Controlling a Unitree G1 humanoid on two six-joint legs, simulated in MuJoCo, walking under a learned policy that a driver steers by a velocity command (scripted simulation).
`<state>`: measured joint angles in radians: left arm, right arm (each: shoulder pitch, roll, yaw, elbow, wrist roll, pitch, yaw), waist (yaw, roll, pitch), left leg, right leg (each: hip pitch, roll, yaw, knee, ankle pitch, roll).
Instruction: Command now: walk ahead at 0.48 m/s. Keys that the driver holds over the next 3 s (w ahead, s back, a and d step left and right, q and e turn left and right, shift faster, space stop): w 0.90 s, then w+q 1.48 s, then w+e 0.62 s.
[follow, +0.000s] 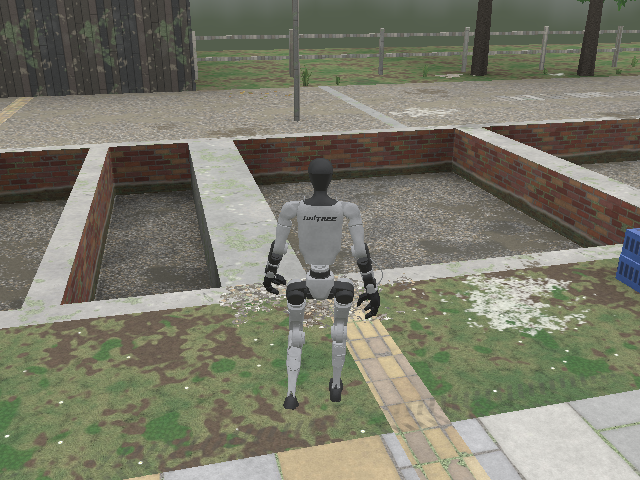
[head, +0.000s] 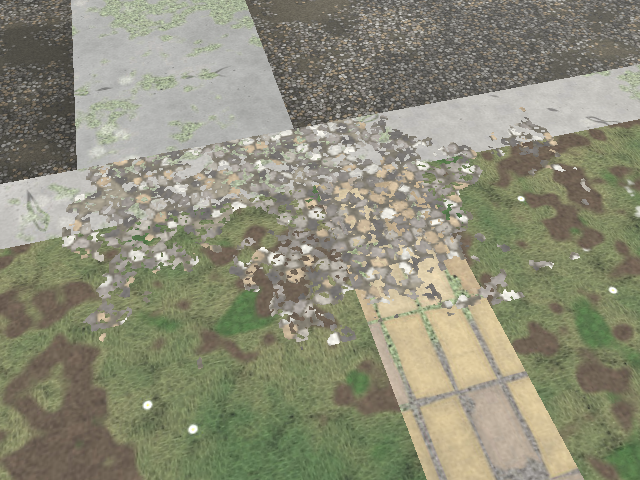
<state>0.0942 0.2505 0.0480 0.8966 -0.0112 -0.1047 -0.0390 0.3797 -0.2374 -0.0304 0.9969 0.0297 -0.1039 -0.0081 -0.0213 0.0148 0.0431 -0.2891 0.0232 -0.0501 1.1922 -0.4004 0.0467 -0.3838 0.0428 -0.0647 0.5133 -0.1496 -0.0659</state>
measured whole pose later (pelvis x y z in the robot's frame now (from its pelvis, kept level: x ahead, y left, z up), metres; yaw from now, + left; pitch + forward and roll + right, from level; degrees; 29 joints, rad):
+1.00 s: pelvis +0.58 +0.02 -0.01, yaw +1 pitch +2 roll +1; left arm -0.01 0.23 0.04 0.83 -0.01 -0.10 -0.04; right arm 0.42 -0.26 -0.06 1.00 0.01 -0.06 -0.01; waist -0.07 -0.01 0.02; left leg 0.06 0.00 0.03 0.38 -0.45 0.01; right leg -0.50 -0.03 -0.03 0.50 -0.04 -0.07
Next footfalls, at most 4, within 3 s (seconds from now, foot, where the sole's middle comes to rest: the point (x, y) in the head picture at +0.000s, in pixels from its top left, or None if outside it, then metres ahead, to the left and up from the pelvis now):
0.42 left None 0.44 0.15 -0.77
1.00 right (369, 352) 0.75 -0.09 -0.77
1.54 left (251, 270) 0.99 0.19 -0.77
1.96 right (267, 194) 1.25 0.16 -0.77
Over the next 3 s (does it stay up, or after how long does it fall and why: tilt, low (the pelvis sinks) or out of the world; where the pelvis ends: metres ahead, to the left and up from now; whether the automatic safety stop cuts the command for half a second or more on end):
stays up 1.44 0.46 0.01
